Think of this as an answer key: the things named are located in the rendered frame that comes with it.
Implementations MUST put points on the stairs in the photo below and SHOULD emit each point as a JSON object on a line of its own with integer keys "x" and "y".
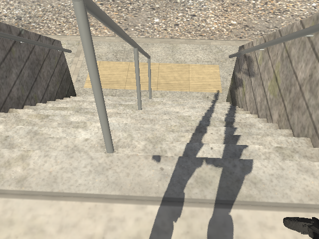
{"x": 166, "y": 127}

